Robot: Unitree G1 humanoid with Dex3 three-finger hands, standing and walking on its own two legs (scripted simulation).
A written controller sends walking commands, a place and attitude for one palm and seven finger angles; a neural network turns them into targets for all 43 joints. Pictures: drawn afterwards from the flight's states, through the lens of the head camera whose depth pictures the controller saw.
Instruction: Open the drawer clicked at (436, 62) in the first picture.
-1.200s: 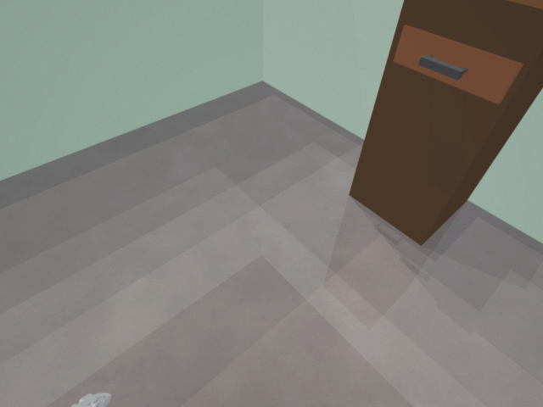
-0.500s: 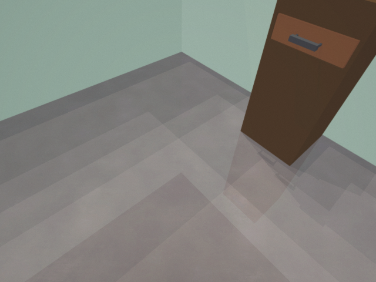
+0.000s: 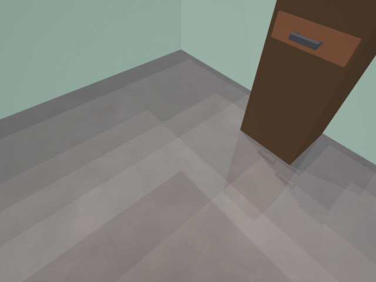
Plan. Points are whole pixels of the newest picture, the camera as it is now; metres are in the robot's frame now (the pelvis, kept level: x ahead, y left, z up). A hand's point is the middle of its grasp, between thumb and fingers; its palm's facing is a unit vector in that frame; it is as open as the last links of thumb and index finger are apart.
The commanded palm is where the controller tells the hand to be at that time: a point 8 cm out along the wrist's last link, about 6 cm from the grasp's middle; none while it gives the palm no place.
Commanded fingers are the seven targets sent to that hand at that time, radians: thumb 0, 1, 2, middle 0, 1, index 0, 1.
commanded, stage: look at it before walking up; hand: left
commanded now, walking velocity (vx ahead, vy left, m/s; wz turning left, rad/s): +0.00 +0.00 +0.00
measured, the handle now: (306, 39) +1.13 -0.49 +0.01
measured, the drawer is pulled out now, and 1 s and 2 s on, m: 0.00 0.00 0.00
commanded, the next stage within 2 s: walk to a spot facing it in 0.24 s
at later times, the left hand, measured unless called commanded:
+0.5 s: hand out of the picture +0.07 +0.23 -0.17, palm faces -0.02 -0.96 -0.29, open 7.4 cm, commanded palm none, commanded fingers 0.00 0.90 0.90 -0.20 -0.30 -0.20 -0.30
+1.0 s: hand (128, 232) +0.28 +0.19 -0.19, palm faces -0.09 -0.99 -0.13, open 7.4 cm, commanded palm none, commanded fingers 0.00 0.90 0.90 -0.20 -0.30 -0.20 -0.30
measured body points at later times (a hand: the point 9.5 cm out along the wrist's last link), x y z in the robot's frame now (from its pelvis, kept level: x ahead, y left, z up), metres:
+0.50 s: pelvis +0.02 +0.00 +0.00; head +0.01 +0.00 +0.45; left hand +0.08 +0.28 -0.15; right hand +0.09 -0.28 -0.14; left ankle +0.00 +0.12 -0.74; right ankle +0.00 -0.12 -0.75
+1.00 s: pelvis +0.19 +0.02 -0.02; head +0.23 +0.04 +0.43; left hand +0.29 +0.24 -0.18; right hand +0.01 -0.15 -0.14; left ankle +0.02 +0.12 -0.74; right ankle +0.33 -0.10 -0.71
